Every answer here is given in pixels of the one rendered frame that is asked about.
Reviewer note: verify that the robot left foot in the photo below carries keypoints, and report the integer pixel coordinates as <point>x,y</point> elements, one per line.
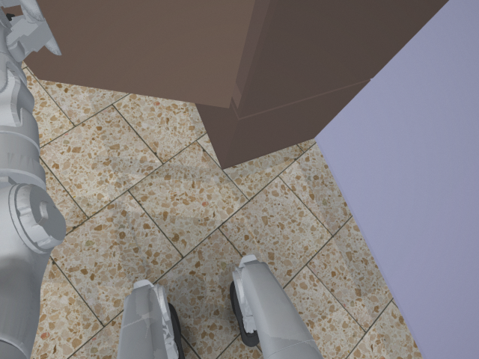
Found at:
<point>177,331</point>

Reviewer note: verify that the robot left hand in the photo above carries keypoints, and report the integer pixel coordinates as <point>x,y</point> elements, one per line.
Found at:
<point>26,33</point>

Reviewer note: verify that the left robot upper arm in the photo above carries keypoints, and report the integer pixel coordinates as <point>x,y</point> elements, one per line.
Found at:
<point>30,227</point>

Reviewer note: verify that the robot left forearm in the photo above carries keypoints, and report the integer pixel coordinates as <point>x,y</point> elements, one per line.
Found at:
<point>19,135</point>

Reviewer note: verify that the left robot thigh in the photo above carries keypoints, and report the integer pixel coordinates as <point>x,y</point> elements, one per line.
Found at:
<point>141,334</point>

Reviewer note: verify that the cupboard door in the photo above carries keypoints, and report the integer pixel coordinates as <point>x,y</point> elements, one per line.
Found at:
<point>185,50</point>

